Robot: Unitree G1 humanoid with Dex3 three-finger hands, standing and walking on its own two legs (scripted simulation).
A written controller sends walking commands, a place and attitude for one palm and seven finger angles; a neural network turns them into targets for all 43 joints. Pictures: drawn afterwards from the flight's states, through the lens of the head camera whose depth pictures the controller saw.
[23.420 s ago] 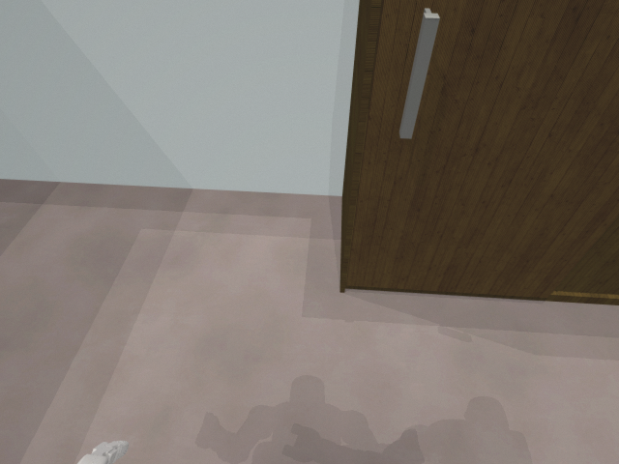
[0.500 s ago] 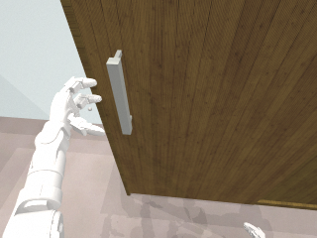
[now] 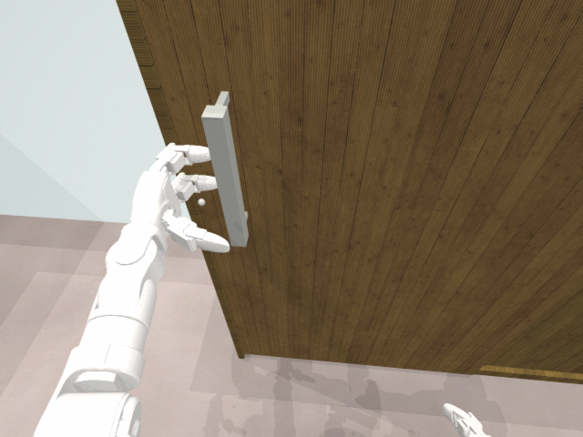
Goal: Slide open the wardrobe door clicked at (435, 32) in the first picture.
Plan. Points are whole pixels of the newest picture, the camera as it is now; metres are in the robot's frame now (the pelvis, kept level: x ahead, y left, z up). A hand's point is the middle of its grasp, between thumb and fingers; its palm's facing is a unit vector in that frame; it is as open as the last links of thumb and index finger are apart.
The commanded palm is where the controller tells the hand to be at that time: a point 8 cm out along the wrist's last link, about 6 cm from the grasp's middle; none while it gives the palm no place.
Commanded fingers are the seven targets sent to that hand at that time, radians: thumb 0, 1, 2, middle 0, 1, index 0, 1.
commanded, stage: feel for the door with the fingertips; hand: left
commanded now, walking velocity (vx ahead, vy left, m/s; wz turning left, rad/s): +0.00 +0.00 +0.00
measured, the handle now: (232, 177) +0.46 +0.11 +0.12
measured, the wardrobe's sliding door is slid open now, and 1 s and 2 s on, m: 0.00 0.00 0.00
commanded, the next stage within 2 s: slide the fingers in behind the handle in 0.36 s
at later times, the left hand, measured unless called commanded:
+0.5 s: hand (201, 187) +0.42 +0.14 +0.13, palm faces -0.02 -1.00 -0.01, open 13.7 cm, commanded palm +0.39 +0.19 +0.13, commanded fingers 0.00 -0.50 0.30 -0.30 -1.20 -0.30 -1.20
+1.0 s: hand (205, 195) +0.41 +0.14 +0.13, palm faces -0.03 -1.00 -0.01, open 14.0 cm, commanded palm +0.38 +0.18 +0.13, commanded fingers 0.00 -0.50 0.30 -0.30 -1.20 -0.30 -1.20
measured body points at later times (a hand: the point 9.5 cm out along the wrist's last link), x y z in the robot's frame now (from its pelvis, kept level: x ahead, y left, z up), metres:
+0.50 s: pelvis +0.00 -0.01 +0.00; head +0.02 -0.02 +0.45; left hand +0.41 +0.20 +0.14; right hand +0.10 -0.26 -0.12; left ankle -0.02 +0.08 -0.73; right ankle +0.01 -0.10 -0.73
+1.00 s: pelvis -0.01 -0.01 +0.00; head +0.02 -0.02 +0.45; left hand +0.40 +0.19 +0.13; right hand +0.10 -0.26 -0.11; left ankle -0.02 +0.08 -0.73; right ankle +0.01 -0.10 -0.73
